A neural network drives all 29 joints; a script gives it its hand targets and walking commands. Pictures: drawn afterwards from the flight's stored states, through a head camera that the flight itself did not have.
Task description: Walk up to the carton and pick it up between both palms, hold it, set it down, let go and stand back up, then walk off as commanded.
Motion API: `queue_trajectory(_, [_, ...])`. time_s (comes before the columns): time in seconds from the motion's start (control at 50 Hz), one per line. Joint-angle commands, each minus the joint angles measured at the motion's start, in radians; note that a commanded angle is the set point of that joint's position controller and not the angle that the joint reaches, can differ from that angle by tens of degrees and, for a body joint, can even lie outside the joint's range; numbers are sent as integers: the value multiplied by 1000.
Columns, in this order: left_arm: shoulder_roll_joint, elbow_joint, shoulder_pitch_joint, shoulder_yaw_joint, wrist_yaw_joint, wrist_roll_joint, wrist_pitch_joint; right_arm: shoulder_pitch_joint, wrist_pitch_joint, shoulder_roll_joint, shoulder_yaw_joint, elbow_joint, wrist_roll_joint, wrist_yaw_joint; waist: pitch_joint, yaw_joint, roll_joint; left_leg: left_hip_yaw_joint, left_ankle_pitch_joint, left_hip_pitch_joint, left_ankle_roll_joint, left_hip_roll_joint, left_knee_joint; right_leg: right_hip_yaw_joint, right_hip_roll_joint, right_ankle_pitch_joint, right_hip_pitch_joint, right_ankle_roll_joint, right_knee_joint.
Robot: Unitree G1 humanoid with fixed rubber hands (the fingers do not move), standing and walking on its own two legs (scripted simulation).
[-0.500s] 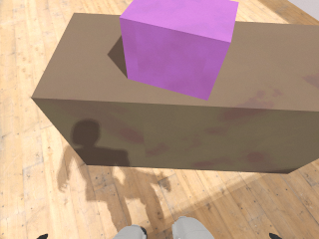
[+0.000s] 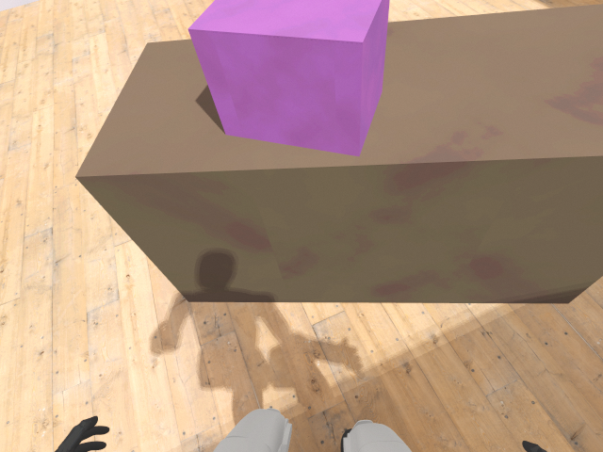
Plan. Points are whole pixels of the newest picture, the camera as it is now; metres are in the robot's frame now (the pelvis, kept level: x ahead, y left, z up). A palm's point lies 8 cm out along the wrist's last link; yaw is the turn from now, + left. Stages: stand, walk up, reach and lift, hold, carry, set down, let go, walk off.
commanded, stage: walk off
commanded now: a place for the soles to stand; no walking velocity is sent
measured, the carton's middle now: (299, 65) +0.79 +0.00 +0.04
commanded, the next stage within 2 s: none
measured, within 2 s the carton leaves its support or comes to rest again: neither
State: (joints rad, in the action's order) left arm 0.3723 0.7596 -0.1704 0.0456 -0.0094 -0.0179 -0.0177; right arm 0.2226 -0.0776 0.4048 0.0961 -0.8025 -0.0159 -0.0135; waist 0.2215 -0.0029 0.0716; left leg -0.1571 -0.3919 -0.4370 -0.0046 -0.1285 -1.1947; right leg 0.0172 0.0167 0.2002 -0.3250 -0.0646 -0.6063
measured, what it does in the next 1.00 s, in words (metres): walks backwards: left foot, then right foot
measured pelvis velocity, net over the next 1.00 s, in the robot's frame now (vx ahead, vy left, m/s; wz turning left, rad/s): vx -0.15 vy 0.05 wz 0.00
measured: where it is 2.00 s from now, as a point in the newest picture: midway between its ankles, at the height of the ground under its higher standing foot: outside the picture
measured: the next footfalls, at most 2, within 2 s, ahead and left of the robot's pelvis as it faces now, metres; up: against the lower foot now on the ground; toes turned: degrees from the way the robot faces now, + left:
left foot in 0.42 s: +0.02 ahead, +0.21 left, +0.00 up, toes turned -7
right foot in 0.98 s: -0.06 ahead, -0.04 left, +0.00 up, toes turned +6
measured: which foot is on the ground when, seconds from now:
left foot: up 0.00-0.40, down 0.42-1.00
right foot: down 0.00-0.42, up 0.44-0.96, down 0.98-1.00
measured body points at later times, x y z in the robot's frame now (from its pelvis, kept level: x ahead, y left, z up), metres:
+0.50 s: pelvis -0.08 +0.11 -0.01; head -0.04 +0.11 +0.43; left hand +0.04 +0.42 -0.12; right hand +0.01 -0.21 -0.13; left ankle -0.02 +0.22 -0.73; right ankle +0.02 -0.04 -0.68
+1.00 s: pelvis -0.15 +0.05 -0.02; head -0.11 +0.05 +0.42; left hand -0.10 +0.38 -0.13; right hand -0.07 -0.27 -0.14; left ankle -0.02 +0.21 -0.73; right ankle -0.10 -0.05 -0.73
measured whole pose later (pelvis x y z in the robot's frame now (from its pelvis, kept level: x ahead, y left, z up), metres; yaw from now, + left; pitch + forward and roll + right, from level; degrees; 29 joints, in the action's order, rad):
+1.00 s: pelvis -0.15 +0.05 -0.02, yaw +0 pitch -5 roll +0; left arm 0.41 0.80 -0.29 0.06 -0.01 -0.02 -0.04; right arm 0.22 -0.05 0.40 0.06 -0.80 -0.01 -0.01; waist 0.20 0.00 0.02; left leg -0.15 -0.21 -0.45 0.00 -0.02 -0.71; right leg 0.07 0.09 0.36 -0.34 -0.04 -0.75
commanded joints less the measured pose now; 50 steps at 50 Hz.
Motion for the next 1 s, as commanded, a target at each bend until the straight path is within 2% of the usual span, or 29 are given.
queue_trajectory(0.0, [253, -65, -28, 130, -24, -12, 15, 73, 2, 221, 41, 46, 23, 6, -162, 38, -163, -75, -20, -86, 16, -2, -15, 349, -242, 343, 113, -15, 307])
queue_trajectory(0.04, [268, -93, -5, 138, -23, -11, 11, 153, 11, 233, 46, 37, 29, 3, -222, 16, -141, -68, -50, -88, 21, 12, -15, 368, -274, 350, 141, -79, 284])
queue_trajectory(0.08, [267, -87, -35, 127, -24, -9, 15, 114, 12, 236, 43, 51, 31, 5, -183, 24, -100, -63, -35, -90, 11, 13, -2, 383, -275, 384, 114, -39, 310])
queue_trajectory(0.14, [284, -90, -4, 139, -18, -25, 19, 110, 7, 238, 46, 40, 30, 10, -153, 22, -179, -50, -58, -72, 13, 17, 1, 387, -286, 429, 35, -73, 320])
queue_trajectory(0.16, [288, -105, 34, 137, -19, -21, 10, 145, 14, 239, 41, 34, 28, 15, -177, 1, -210, -24, -57, 5, 9, 17, -18, 317, -266, 375, -23, -93, 312])
queue_trajectory(0.2, [284, -110, 49, 140, -23, -30, 4, 173, 9, 237, 48, 39, 30, 19, -174, -5, -185, -13, -75, -2, 21, 23, -2, 351, -303, 404, -46, -121, 319])
queue_trajectory(0.22, [286, -115, 56, 143, -20, -32, -4, 187, 10, 228, 47, 35, 34, 21, -160, -2, -208, 20, -84, 55, 10, 36, 53, 287, -280, 384, -94, -108, 311])
queue_trajectory(0.24, [303, -125, 75, 152, -22, -40, 2, 178, 6, 224, 39, 50, 29, 24, -129, -7, -260, -15, -83, 26, 10, 61, 107, 314, -287, 389, -71, -113, 308])
queue_trajectory(0.3, [296, -111, 38, 132, -19, -34, -8, 185, 19, 212, 42, 50, 33, 34, -226, -5, -239, 49, -78, 117, -13, 117, 327, 298, -297, 347, -34, -99, 289])
queue_trajectory(0.32, [315, -132, 51, 139, -12, -42, -13, 221, 20, 216, 43, 53, 30, 38, -263, -11, -352, 51, -69, 157, -19, 135, 428, 273, -271, 370, 8, -81, 278])
queue_trajectory(0.34, [316, -102, 60, 138, -16, -36, -20, 259, 18, 211, 48, 22, 35, 37, -273, -38, -292, 66, 13, 263, -35, 146, 557, 271, -280, 401, -83, -63, 230])
queue_trajectory(0.36, [283, -103, 20, 129, -14, -25, -27, 254, 35, 222, 57, 17, 43, 36, -256, -37, -216, 36, 24, 337, -54, 142, 608, 228, -236, 428, -163, -31, 131])
queue_trajectory(0.38, [228, -82, 1, 115, -21, -17, -35, 199, 40, 240, 53, 31, 59, 30, -178, -19, -29, -105, -108, 270, -66, 193, 766, 137, -127, 384, -223, 1, -89])
queue_trajectory(0.4, [184, -76, -47, 96, -23, -1, -36, 83, 51, 315, 56, 100, 85, 22, -175, 16, 190, -493, -120, 136, -103, 393, 910, 59, 67, 386, -282, 54, -365])
queue_trajectory(0.42, [268, -85, 36, 126, -35, -9, -37, 6, 53, 403, 76, 144, 78, 13, -68, -31, 116, -617, -272, -70, -127, 455, 1037, 157, 117, 397, -255, 54, -528])
queue_trajectory(0.44, [274, -67, 40, 130, -36, -10, -35, -78, 59, 360, 52, 170, 72, 5, 22, 3, 85, -564, -323, -233, -126, 425, 1040, 224, 112, 331, -212, 50, -622])
queue_trajectory(0.48, [267, -28, -48, 125, -23, 11, -36, -153, 65, 283, 28, 145, 76, -4, -32, 50, -8, -364, -235, -102, -76, 333, 924, 205, 114, 196, -201, 43, -659])
queue_trajectory(0.52, [287, 16, -126, 130, -12, 8, -29, -91, 68, 259, 34, 147, 54, -7, -152, 15, 38, -282, -96, 118, -61, 286, 855, 202, 105, 160, -230, 68, -653])
queue_trajectory(0.62, [248, -15, -115, 99, -19, 10, -28, -20, 75, 222, 36, 128, 41, -22, -226, -21, 64, -313, 130, 376, -112, 340, 781, 235, 119, 224, -295, 80, -608])
queue_trajectory(0.64, [261, -35, -116, 101, -22, 7, -27, 19, 72, 233, 33, 132, 40, -21, -199, -17, 70, -299, 229, 366, -80, 325, 796, 229, 119, 214, -310, 83, -601])
queue_trajectory(0.68, [257, -14, -156, 100, -24, 8, -28, -4, 69, 204, 31, 149, 35, -24, -241, -19, 64, -270, 277, 394, -131, 338, 768, 216, 119, 226, -285, 90, -597])
queue_trajectory(0.72, [241, -14, -165, 101, -22, 1, -31, -20, 64, 229, 35, 140, 35, -28, -237, -22, 105, -283, 229, 266, -215, 385, 776, 217, 121, 270, -220, 82, -632])
queue_trajectory(0.74, [247, -10, -156, 107, -18, 2, -37, -36, 59, 220, 32, 146, 35, -29, -208, -21, 64, -255, 130, 172, -221, 368, 800, 188, 127, 249, -178, 79, -649])
queue_trajectory(0.84, [237, -51, -161, 114, -6, 1, -25, -47, 54, 257, 33, 158, 41, -29, -157, -17, 107, -269, 52, 118, -241, 390, 796, 158, 68, 298, -103, 75, -417])
queue_trajectory(0.88, [250, -11, -211, 116, 5, -5, -24, -43, 46, 282, 45, 157, 40, -23, -176, -10, 143, -260, -59, 51, -210, 381, 803, 105, 39, 275, 9, 65, -269])
queue_trajectory(0.9, [233, -14, -192, 112, 6, -3, -16, -72, 41, 285, 45, 146, 49, -16, -189, 2, 238, -235, -84, -47, -201, 379, 786, 89, -9, 265, 99, 48, -167])
queue_trajectory(0.92, [217, 11, -260, 111, 8, 5, -9, -109, 34, 294, 44, 144, 43, -13, -192, 48, 202, -184, -167, -111, -149, 338, 765, 81, -5, 155, 211, 30, -39])
queue_trajectory(0.96, [235, 25, -294, 111, 6, -4, -1, -66, 24, 239, 38, 144, 48, -11, -224, 39, 10, -67, -252, -220, -103, 189, 500, 240, -33, 201, 274, 29, 86])
queue_trajectory(0.98, [307, -34, -214, 114, 3, -18, 16, 1, 25, 193, 29, 132, 37, -16, -121, 21, -236, -7, -211, -194, -58, 27, 273, 474, -180, 390, 43, 20, 287])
